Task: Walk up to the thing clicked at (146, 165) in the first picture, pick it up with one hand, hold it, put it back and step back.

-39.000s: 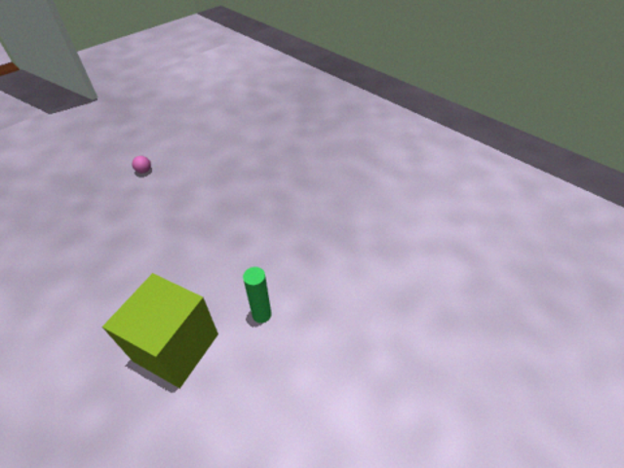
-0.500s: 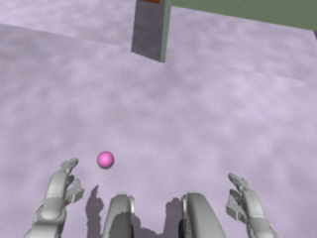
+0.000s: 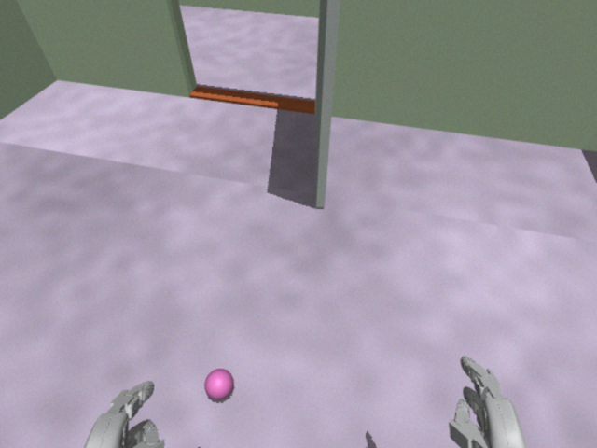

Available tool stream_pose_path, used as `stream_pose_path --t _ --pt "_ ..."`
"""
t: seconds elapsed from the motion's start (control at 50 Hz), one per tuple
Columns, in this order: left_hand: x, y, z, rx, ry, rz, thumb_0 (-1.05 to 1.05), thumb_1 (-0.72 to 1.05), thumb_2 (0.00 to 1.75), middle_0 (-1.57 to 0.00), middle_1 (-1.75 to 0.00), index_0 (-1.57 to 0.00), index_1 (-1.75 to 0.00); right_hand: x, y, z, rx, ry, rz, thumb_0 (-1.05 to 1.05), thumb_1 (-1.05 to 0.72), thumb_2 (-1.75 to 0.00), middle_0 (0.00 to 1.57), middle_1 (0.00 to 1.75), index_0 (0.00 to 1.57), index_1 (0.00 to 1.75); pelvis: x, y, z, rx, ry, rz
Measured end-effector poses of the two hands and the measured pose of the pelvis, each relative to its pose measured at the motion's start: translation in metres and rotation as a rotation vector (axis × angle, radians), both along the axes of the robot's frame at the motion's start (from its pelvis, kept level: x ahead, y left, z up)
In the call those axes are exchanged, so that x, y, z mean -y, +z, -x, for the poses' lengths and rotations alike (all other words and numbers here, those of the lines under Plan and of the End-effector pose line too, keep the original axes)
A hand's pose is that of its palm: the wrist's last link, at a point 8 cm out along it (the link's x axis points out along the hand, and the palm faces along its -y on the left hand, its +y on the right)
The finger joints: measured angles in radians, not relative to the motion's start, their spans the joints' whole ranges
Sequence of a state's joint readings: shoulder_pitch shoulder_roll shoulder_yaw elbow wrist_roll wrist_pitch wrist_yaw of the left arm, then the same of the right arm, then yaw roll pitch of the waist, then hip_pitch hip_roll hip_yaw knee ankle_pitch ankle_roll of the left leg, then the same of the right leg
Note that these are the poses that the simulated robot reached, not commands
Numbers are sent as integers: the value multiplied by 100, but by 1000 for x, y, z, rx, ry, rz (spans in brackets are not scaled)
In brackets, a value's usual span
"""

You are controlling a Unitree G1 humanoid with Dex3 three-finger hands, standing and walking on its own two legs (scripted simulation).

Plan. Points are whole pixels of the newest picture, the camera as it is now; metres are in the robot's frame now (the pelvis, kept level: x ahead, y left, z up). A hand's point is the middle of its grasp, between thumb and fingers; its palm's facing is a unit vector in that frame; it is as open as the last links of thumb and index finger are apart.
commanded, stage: home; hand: left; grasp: from above
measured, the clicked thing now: (219, 384) +0.45 +0.24 -0.67
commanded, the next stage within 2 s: stand in 1.90 s
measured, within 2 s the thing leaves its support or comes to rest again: neither
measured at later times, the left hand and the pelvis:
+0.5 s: hand (162, 447) +0.16 +0.18 -0.04, palm faces +0.06 -0.98 -0.21, open 7.4 cm; pelvis +0.00 +0.00 +0.00, yaw +0 degrees
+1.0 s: hand out of the picture +0.15 +0.18 -0.04, palm faces +0.05 -0.98 -0.21, open 7.4 cm; pelvis -0.01 +0.00 +0.00, yaw +0 degrees
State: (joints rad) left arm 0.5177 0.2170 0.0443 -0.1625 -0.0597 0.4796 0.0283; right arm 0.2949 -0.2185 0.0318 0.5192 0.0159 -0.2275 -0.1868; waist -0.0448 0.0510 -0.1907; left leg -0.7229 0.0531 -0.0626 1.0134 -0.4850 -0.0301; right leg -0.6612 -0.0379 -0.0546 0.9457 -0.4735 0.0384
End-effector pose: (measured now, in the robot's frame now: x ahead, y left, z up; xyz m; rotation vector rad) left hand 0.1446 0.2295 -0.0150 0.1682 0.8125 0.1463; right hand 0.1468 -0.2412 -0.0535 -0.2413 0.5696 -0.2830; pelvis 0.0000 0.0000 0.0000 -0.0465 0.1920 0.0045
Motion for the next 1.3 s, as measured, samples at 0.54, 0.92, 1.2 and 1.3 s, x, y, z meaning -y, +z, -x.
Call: stream_pose_path --t 0.54,0.92,1.2,1.3 --pt "1 -2 -3 0 -11 0 1 90 90 -20 -30 -20 -29 -1 -6 7 -43 16 1 1 -90 -90 21 30 21 30 1 1 -1 19 -1 -3" --pt "0 -1 6 6 -18 -3 1 90 90 -20 -30 -20 -29 0 -1 9 -7 21 11 1 -90 -90 20 30 21 30 1 1 9 31 -2 -3" --pt "2 -1 5 8 -16 -4 1 90 90 -20 -30 -20 -29 0 -4 9 -16 20 7 1 -90 -90 21 30 21 30 2 0 7 26 -1 -3" --pt "2 -1 3 7 -19 -5 1 90 90 -20 -30 -20 -29 1 -5 8 -17 14 7 1 -90 -90 21 30 21 30 2 0 5 24 -3 -4"
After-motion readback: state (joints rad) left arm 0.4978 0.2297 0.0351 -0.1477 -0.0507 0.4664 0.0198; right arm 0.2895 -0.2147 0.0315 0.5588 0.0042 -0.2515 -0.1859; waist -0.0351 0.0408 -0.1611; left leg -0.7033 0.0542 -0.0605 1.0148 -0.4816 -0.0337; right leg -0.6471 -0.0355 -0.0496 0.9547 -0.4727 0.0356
